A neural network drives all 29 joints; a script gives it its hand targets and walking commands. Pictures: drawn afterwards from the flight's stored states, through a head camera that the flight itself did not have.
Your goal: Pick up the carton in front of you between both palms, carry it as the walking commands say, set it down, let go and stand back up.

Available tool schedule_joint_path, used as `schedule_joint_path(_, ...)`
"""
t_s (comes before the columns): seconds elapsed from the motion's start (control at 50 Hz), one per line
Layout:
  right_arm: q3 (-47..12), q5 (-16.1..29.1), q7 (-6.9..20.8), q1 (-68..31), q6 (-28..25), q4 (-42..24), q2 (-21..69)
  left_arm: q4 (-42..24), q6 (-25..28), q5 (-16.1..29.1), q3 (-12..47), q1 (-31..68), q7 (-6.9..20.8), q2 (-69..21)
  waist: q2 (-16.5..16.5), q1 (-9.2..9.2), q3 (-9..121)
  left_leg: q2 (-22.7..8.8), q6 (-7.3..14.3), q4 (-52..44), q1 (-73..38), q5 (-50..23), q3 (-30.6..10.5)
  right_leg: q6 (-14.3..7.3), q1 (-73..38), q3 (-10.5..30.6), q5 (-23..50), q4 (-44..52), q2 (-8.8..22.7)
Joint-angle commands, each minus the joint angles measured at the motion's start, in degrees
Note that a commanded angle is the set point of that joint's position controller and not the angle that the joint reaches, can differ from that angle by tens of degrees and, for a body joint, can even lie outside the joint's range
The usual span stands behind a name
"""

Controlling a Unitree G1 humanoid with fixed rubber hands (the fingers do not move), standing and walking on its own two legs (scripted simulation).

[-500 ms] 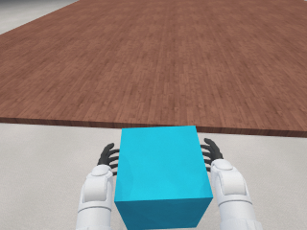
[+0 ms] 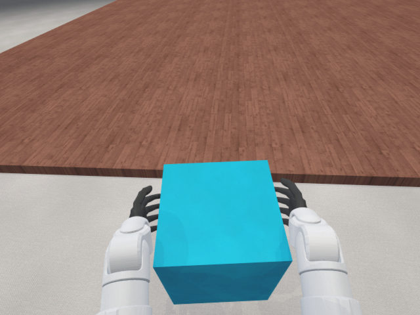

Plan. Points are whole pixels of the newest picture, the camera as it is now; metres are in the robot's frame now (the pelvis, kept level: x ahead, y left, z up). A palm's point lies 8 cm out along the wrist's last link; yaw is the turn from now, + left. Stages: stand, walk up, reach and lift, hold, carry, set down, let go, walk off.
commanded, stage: carry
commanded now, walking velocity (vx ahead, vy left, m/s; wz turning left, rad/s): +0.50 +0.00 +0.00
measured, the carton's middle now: (218, 235) +0.31 +0.00 +0.00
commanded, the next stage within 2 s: none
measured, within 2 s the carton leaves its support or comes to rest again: neither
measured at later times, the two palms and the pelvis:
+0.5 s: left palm (159, 157) +0.46 +0.13 +0.10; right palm (285, 146) +0.48 -0.16 +0.10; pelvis +0.22 -0.02 +0.00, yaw +3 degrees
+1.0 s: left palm (164, 99) +0.79 +0.16 +0.08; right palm (253, 97) +0.77 -0.13 +0.09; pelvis +0.54 +0.03 +0.01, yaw -2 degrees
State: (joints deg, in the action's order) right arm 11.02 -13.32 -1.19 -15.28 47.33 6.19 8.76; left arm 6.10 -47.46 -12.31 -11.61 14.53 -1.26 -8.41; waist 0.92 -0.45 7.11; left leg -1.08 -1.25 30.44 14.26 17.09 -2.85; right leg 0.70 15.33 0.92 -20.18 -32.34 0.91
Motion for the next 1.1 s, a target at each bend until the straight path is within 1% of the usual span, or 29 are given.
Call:
schedule_joint_path(0.0,-38.32,18.70,10.63,-30.83,3.07,-7.81,51.74,-8.22,-2.42,20.00,40.07,34.58,11.52,-52.29,0.46,0.30,7.44,-4.96,3.46,-5.75,6.32,21.14,-2.30,-1.51,-1.86,1.01,-11.58,8.92,3.14)
schedule_joint_path(0.04,-39.85,20.06,9.07,-30.02,6.51,-10.57,50.09,-10.01,-5.66,20.35,39.83,30.97,9.69,-49.57,-15.09,-1.05,5.43,0.81,-0.13,12.35,19.94,11.55,8.71,-6.77,-11.07,19.52,-18.57,20.06,14.90)
schedule_joint_path(0.06,-41.02,21.28,8.49,-30.67,7.97,-12.83,49.09,-11.63,-7.09,20.29,39.71,29.22,8.63,-48.54,-16.47,-1.12,3.13,-0.55,0.11,9.69,23.78,12.29,8.77,-9.72,-12.78,23.49,-12.37,20.72,17.64)
schedule_joint_path(0.1,-43.56,24.60,7.39,-29.13,10.78,-16.65,49.34,-16.86,-10.01,21.35,40.81,27.16,6.64,-47.69,-10.44,-0.98,5.09,0.00,0.46,0.50,16.23,8.44,10.59,-9.55,-11.08,15.66,0.55,16.23,15.48)
schedule_joint_path(0.14,-44.42,26.02,6.33,-24.77,13.02,-19.97,49.10,-21.90,-12.48,22.82,42.73,24.27,5.46,-47.79,-6.89,-0.46,11.31,1.15,0.83,-7.32,-4.42,-0.62,12.88,-5.77,-2.57,3.09,1.85,8.12,9.97)
schedule_joint_path(0.16,-44.80,26.30,5.68,-20.93,14.15,-20.88,49.33,-24.31,-13.90,23.53,43.79,22.63,5.20,-47.40,-3.00,0.56,13.41,-3.03,2.59,-10.06,-14.07,0.19,6.54,-3.46,4.10,-3.04,1.07,0.65,6.52)
schedule_joint_path(0.18,-44.05,25.32,4.93,-17.60,15.03,-22.34,47.72,-26.97,-15.35,24.81,45.21,22.57,5.15,-47.66,10.38,1.36,13.53,-13.12,7.05,-13.09,-22.42,1.82,-8.87,-0.85,15.56,-8.29,0.18,-11.76,3.26)
schedule_joint_path(0.2,-43.27,24.04,4.16,-14.83,15.90,-23.02,47.51,-28.51,-16.60,26.08,46.01,22.65,5.14,-47.40,16.34,1.73,10.62,-20.10,12.37,-12.94,-27.59,-7.97,-19.08,-0.29,27.24,-9.20,-8.40,-14.85,1.01)
schedule_joint_path(0.22,-42.81,23.90,3.67,-13.80,16.85,-25.27,48.17,-30.21,-17.50,27.43,46.93,22.77,5.09,-47.17,12.75,2.28,8.02,-21.90,14.76,-12.35,-28.84,-16.76,-19.34,-0.90,32.04,-7.43,-15.41,-15.41,1.91)
schedule_joint_path(0.24,-42.89,24.28,3.26,-13.77,17.63,-28.01,48.78,-31.46,-18.26,28.53,47.14,21.69,5.14,-47.77,8.79,2.47,7.78,-21.74,14.65,-11.98,-29.22,-20.80,-17.26,-1.08,32.68,-7.02,-16.54,-13.39,2.13)
schedule_joint_path(0.3,-45.06,26.39,2.81,-12.43,19.37,-36.03,50.30,-35.19,-19.49,29.53,47.04,15.32,5.19,-49.74,7.38,1.73,10.77,-16.17,8.91,-11.23,-21.44,-14.86,-3.64,-1.10,17.45,-10.77,-1.49,1.15,0.00)
schedule_joint_path(0.34,-46.54,27.96,3.04,-12.13,20.36,-38.81,49.43,-36.90,-20.00,28.50,46.06,12.80,4.73,-49.31,3.42,0.43,13.51,-9.75,3.98,-3.11,-3.20,-8.50,8.71,-1.33,-11.26,-14.22,8.89,10.90,-1.92)
schedule_joint_path(0.36,-46.88,28.76,3.16,-13.34,21.03,-40.26,47.58,-36.75,-20.32,27.54,45.32,10.62,4.19,-48.27,-5.52,-1.03,14.36,-5.82,1.26,10.18,9.52,-3.67,14.30,-3.83,-23.13,0.35,-0.03,16.15,7.21)
schedule_joint_path(0.38,-47.89,30.32,3.47,-16.57,22.07,-42.38,45.74,-36.17,-20.53,26.41,43.99,9.88,3.40,-46.94,-20.13,-2.01,12.01,-0.57,-0.40,22.55,25.62,8.27,15.30,-9.71,-29.83,22.81,5.98,18.72,20.14)
schedule_joint_path(0.4,-48.84,31.81,3.72,-17.51,22.67,-42.10,44.87,-37.54,-21.02,26.01,43.35,10.75,2.84,-45.99,-16.38,-2.20,9.81,-1.44,0.86,29.84,32.70,14.36,9.20,-15.13,-32.06,27.03,17.27,17.27,23.75)
schedule_joint_path(0.42,-48.60,32.39,3.93,-16.85,23.01,-40.96,44.46,-38.67,-21.52,26.06,43.26,11.78,2.50,-45.43,-9.81,-1.86,8.42,-3.45,1.55,34.79,35.91,14.28,6.97,-15.72,-31.90,23.02,26.38,15.42,23.33)
schedule_joint_path(0.46,-47.22,31.73,3.98,-13.54,23.39,-38.35,44.84,-39.78,-22.25,26.63,44.10,12.90,2.19,-45.26,-3.63,-1.53,9.81,-5.82,1.94,32.46,36.41,9.34,6.08,-12.32,-31.18,15.05,27.92,15.88,20.77)
schedule_joint_path(0.5,-45.53,29.84,3.53,-10.86,23.32,-36.30,45.50,-40.20,-22.77,28.01,45.81,13.69,2.59,-45.55,-4.27,-1.30,8.69,-4.51,1.05,25.13,33.53,4.46,8.45,-9.14,-29.11,8.47,29.82,18.33,17.89)
schedule_joint_path(0.6,-42.80,24.47,2.14,-6.25,22.79,-34.23,45.97,-39.15,-23.12,30.15,47.24,12.84,4.70,-44.83,-8.42,-1.16,2.54,-0.66,1.29,5.55,22.65,-7.87,15.02,-6.79,-19.73,-4.48,35.59,19.97,11.84)
schedule_joint_path(0.64,-43.20,23.88,2.15,-6.22,22.57,-35.25,46.15,-38.50,-22.92,30.14,47.42,12.10,5.30,-45.01,-10.90,-0.82,2.18,1.07,2.75,1.54,13.16,-13.65,17.48,-5.80,-15.39,-7.13,42.53,19.43,11.78)
schedule_joint_path(0.7,-43.81,24.31,2.59,-7.52,22.04,-35.70,45.87,-38.50,-22.52,29.42,47.40,12.95,5.74,-44.29,-10.74,0.95,8.81,4.92,3.92,-1.08,-6.75,-12.94,21.10,-3.03,-11.98,-14.32,51.73,2.25,9.53)
schedule_joint_path(0.72,-43.94,24.45,2.86,-7.93,21.98,-36.05,45.57,-38.41,-22.37,29.15,47.13,13.27,5.79,-43.79,-8.26,1.87,11.57,2.75,3.58,-2.13,-16.50,-9.61,19.11,-2.15,-6.36,-14.40,42.12,-7.69,7.83)
schedule_joint_path(0.74,-43.92,24.53,3.11,-7.66,22.04,-35.71,45.35,-38.34,-22.42,28.76,46.79,14.28,5.81,-43.33,-0.62,2.81,13.41,-8.98,5.62,-7.27,-21.81,6.90,0.26,-0.61,2.23,-13.68,26.78,-22.24,5.18)
schedule_joint_path(0.76,-44.35,25.47,3.55,-8.58,21.72,-34.34,45.36,-38.21,-22.61,28.44,47.06,13.26,5.83,-44.06,14.39,1.97,15.95,-23.78,14.22,-18.33,-27.91,11.42,-29.64,0.65,16.16,-9.14,-1.92,-37.73,-2.78)
schedule_joint_path(0.78,-45.49,26.93,4.07,-8.91,21.61,-34.76,47.28,-37.36,-22.28,28.16,47.25,13.02,5.95,-45.33,9.16,1.91,14.08,-24.12,15.49,-19.98,-25.96,6.61,-29.04,-0.93,20.15,-1.75,-4.94,-44.85,0.67)
schedule_joint_path(0.84,-48.70,29.43,5.60,-11.88,19.85,-35.46,53.71,-35.13,-20.28,26.97,47.06,11.37,6.50,-51.54,-0.28,1.29,12.41,-18.90,10.78,-18.98,-14.46,-6.94,-12.39,-3.00,19.05,-0.29,2.28,-38.61,6.59)
schedule_joint_path(0.88,-49.82,30.03,6.25,-11.21,18.80,-35.28,55.02,-33.96,-18.75,25.71,47.25,9.12,6.29,-53.66,2.46,1.06,12.63,-16.81,8.62,-20.32,-11.62,-6.43,-5.54,-2.69,16.57,-2.38,4.93,-31.68,6.66)
schedule_joint_path(0.94,-49.97,30.24,7.12,-8.39,17.88,-35.27,53.53,-33.55,-17.05,24.06,47.61,5.79,5.53,-54.02,4.38,1.31,10.63,-15.40,8.75,-22.73,-12.04,-5.41,-0.23,-1.36,17.83,-5.84,6.94,-21.45,5.88)
schedule_joint_path(1.08,-47.67,29.02,6.36,-6.91,18.15,-38.63,46.01,-40.47,-17.46,25.59,49.68,9.10,3.82,-48.28,6.72,1.62,3.87,-12.37,8.64,-21.38,-18.22,-21.50,7.86,-0.17,23.03,-10.96,16.64,-5.34,4.26)
